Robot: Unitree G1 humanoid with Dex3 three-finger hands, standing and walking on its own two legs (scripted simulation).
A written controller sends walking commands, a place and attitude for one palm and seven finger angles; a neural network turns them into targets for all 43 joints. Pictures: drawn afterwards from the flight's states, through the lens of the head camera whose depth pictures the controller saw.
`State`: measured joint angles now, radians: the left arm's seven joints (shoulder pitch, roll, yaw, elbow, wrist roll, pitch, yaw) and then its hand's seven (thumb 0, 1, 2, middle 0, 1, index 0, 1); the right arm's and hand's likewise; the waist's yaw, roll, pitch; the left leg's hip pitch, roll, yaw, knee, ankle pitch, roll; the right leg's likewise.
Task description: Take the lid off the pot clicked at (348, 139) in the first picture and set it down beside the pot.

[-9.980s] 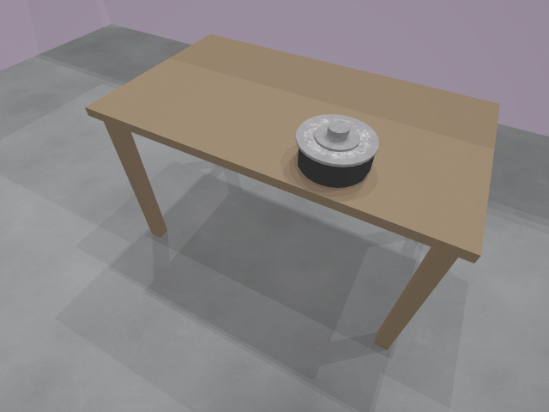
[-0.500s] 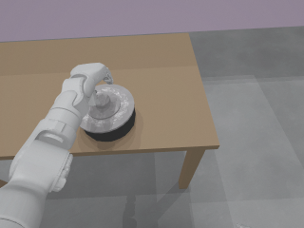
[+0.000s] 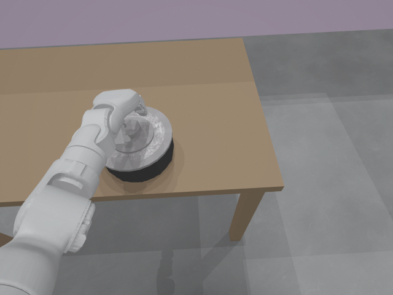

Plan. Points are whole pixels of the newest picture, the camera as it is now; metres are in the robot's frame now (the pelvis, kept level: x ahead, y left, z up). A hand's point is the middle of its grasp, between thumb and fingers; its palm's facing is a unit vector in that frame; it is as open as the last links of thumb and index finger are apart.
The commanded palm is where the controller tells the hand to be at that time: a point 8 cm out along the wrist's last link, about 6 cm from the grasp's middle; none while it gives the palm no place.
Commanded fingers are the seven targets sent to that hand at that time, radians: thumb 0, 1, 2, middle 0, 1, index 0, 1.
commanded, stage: lower the open fingers around the knob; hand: left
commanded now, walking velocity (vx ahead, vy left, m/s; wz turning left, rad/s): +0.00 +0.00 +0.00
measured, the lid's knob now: (129, 128) +0.50 +0.15 +0.01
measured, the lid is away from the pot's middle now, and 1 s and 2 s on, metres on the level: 0.00 0.00 0.00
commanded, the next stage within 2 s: close the fingers and squeeze the knob in 0.64 s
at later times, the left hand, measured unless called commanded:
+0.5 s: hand (125, 133) +0.46 +0.15 +0.04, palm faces -0.40 -0.05 -0.91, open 10.1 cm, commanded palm +0.47 +0.15 +0.09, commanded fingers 0.00 -0.25 1.30 -0.81 -0.08 -0.81 -0.08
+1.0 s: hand (125, 134) +0.46 +0.15 +0.04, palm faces -0.40 -0.05 -0.91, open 10.0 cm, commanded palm +0.47 +0.16 +0.09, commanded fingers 0.00 0.04 0.94 -0.50 -0.95 -0.50 -0.95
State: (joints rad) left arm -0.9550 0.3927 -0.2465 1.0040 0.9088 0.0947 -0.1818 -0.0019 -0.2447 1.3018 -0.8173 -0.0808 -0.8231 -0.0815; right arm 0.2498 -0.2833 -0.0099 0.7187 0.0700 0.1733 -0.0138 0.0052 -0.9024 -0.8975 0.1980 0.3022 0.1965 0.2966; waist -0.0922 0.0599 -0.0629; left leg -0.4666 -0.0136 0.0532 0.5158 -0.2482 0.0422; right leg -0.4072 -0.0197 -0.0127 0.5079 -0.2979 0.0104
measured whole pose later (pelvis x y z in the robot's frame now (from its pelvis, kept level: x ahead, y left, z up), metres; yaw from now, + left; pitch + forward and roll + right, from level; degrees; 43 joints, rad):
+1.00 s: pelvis -0.01 -0.01 +0.00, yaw -1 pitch +12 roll +0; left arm -0.93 0.41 -0.22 1.07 0.93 0.08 -0.13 0.00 -0.07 1.01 -0.54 -0.70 -0.55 -0.70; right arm 0.28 -0.28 -0.01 0.72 0.07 0.17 -0.02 0.00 -0.90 -0.90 0.20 0.30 0.20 0.30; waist -0.11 0.06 -0.08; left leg -0.52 0.01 0.06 0.56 -0.26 0.04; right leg -0.46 0.00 -0.01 0.55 -0.30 0.00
